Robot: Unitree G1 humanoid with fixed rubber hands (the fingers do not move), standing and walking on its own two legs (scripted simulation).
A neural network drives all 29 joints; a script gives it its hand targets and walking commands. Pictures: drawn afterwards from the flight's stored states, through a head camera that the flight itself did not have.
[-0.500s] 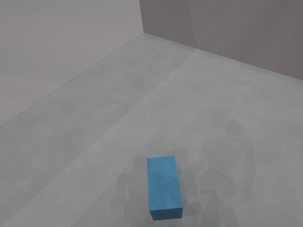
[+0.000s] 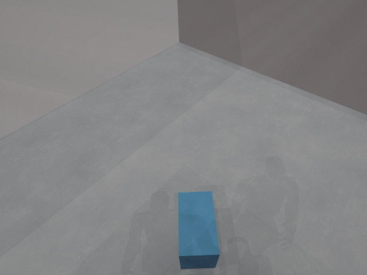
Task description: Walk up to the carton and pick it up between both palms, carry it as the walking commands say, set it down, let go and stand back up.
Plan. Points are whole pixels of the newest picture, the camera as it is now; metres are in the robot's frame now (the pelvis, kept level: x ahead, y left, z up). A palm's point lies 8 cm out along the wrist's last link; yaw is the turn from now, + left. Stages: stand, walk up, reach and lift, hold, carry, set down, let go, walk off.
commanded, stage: stand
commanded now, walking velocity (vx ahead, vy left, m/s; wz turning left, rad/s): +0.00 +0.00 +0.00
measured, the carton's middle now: (196, 229) +0.45 -0.01 -0.66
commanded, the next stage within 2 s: reach and lift in 0.14 s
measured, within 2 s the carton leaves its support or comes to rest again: neither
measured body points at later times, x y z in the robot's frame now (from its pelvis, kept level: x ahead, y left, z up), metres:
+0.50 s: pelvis -0.02 +0.01 -0.03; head +0.07 +0.00 +0.42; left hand +0.13 +0.22 -0.15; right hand +0.14 -0.23 -0.15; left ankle -0.02 +0.12 -0.74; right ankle -0.02 -0.10 -0.74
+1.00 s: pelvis -0.09 +0.01 -0.09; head +0.07 +0.00 +0.33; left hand +0.24 +0.21 -0.19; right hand +0.24 -0.20 -0.19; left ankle -0.02 +0.12 -0.74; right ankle -0.02 -0.10 -0.74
